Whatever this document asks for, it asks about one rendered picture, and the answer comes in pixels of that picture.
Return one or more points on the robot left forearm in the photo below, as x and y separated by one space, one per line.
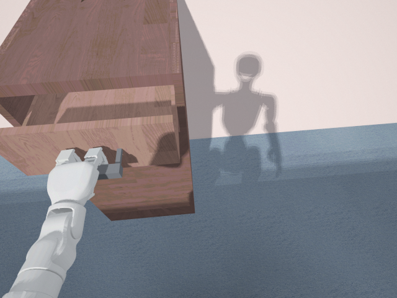
49 258

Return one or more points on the drawer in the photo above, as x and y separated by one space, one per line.
141 121

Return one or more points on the left robot hand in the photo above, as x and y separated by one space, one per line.
73 180

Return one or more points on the cabinet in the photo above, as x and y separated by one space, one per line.
65 46

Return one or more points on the handle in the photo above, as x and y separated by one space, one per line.
112 171

